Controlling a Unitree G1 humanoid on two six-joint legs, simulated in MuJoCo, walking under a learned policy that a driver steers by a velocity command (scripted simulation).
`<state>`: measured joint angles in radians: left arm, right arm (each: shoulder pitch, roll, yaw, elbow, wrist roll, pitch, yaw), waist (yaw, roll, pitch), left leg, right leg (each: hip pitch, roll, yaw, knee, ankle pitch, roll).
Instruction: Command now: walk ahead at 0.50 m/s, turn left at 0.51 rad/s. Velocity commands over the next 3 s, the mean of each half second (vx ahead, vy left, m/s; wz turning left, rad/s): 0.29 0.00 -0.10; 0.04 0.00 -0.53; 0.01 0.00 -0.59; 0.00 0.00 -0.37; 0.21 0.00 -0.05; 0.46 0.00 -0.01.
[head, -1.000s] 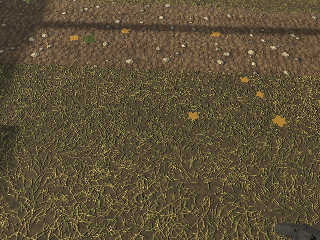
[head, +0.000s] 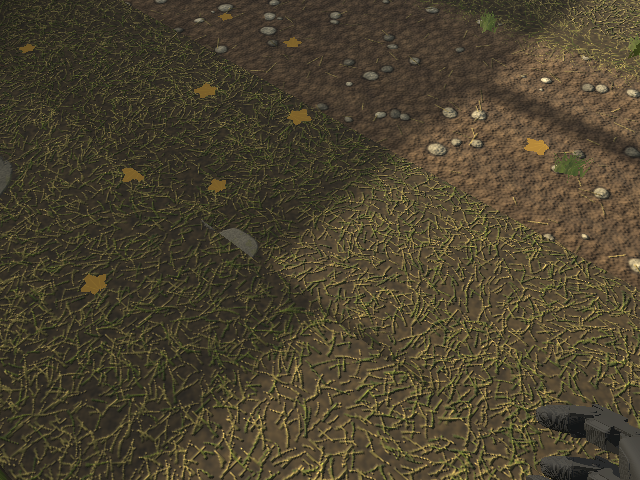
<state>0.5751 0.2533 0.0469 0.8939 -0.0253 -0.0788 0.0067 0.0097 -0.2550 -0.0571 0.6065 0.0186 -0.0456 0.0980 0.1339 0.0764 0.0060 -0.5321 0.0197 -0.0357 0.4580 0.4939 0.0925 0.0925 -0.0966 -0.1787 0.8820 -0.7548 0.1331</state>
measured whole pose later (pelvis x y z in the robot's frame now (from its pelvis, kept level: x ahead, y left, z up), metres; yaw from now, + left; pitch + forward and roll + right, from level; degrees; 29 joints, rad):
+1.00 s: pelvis +0.31 +0.01 -0.05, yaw -23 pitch +2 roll -1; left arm 0.23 0.35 0.10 0.56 -0.02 0.06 0.02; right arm 0.16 -0.27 -0.07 0.82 -0.01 0.01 -0.01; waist 0.00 -0.05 0.03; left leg -0.29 0.01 -0.03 0.48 -0.23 0.01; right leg -0.54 0.12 0.14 1.05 -0.44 0.03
